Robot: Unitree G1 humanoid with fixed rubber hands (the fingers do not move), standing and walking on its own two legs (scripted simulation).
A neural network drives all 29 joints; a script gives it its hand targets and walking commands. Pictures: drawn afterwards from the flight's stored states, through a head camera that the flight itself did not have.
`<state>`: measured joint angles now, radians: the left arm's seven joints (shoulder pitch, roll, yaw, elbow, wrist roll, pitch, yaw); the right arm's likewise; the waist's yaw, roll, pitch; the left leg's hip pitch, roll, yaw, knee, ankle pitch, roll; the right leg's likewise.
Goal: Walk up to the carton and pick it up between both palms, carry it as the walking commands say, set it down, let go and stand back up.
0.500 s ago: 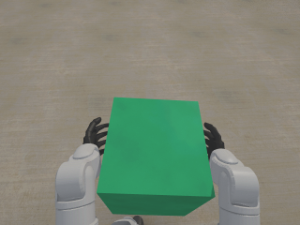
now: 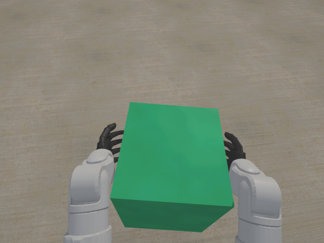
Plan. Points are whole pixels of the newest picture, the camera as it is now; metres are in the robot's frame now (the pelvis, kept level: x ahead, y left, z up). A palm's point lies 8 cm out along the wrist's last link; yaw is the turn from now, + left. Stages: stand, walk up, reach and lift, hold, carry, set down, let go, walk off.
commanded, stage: carry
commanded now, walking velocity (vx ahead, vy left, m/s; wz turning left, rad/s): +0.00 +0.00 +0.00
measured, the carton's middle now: (168, 171) +0.28 +0.00 +0.02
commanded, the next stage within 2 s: none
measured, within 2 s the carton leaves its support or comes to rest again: neither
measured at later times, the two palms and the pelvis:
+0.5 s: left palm (120, 90) +0.54 +0.15 +0.05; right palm (211, 100) +0.51 -0.14 +0.04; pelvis +0.27 +0.02 -0.03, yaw -1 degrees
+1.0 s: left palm (141, 23) +0.99 +0.11 +0.05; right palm (204, 26) +0.97 -0.18 +0.04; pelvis +0.71 -0.03 -0.04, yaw -1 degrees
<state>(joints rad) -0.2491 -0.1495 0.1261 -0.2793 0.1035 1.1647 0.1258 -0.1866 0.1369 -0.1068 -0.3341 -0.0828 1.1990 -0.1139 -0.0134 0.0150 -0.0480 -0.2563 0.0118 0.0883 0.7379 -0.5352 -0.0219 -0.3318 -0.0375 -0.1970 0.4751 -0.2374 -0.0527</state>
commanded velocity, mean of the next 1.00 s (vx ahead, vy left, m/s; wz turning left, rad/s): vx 0.72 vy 0.00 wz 0.00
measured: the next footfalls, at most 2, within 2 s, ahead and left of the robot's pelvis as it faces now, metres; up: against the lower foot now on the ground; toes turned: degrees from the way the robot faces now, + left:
left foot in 0.08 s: +0.05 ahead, +0.12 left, +0.00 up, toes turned +6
left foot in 0.58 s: +0.43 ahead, +0.14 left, +0.00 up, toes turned +3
